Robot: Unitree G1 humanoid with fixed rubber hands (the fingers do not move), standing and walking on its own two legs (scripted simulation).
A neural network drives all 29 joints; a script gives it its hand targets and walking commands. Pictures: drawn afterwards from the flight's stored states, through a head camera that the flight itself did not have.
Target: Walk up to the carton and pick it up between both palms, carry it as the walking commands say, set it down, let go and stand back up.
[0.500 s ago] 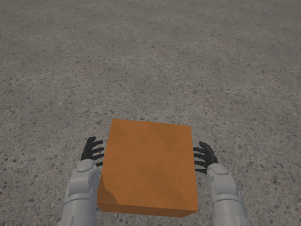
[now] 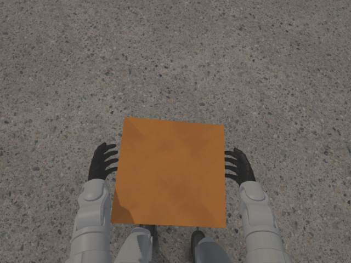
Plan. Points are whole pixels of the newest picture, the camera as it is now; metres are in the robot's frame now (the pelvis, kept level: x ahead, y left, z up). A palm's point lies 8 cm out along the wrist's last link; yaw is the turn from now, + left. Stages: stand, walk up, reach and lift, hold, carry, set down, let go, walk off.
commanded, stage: set down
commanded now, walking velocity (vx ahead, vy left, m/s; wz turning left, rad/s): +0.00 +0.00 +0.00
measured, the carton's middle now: (169, 172) +0.33 +0.02 -0.19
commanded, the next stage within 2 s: none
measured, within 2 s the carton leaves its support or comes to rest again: neither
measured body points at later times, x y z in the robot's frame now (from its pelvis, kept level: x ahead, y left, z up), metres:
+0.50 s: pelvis -0.08 +0.00 -0.09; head +0.16 +0.03 +0.29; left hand +0.34 +0.19 -0.19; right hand +0.35 -0.16 -0.18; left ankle +0.07 +0.12 -0.72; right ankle -0.02 -0.14 -0.72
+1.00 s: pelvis -0.07 +0.00 -0.16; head +0.20 +0.03 +0.19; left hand +0.36 +0.19 -0.28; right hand +0.37 -0.16 -0.27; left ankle +0.07 +0.12 -0.72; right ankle -0.02 -0.14 -0.72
